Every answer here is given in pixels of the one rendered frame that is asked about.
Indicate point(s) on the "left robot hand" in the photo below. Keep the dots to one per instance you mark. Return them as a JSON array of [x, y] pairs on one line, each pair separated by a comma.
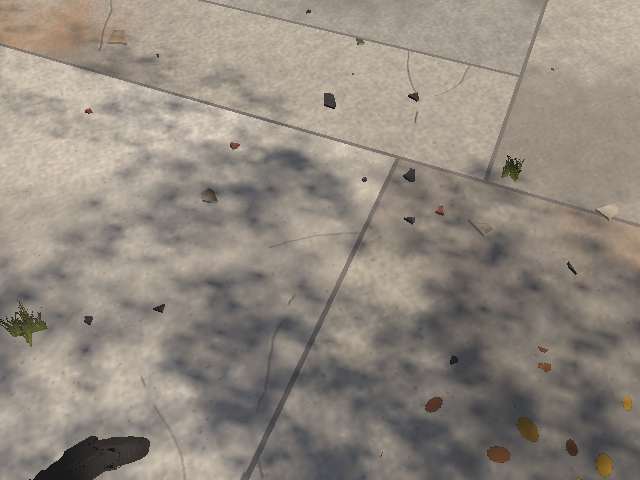
[[91, 457]]

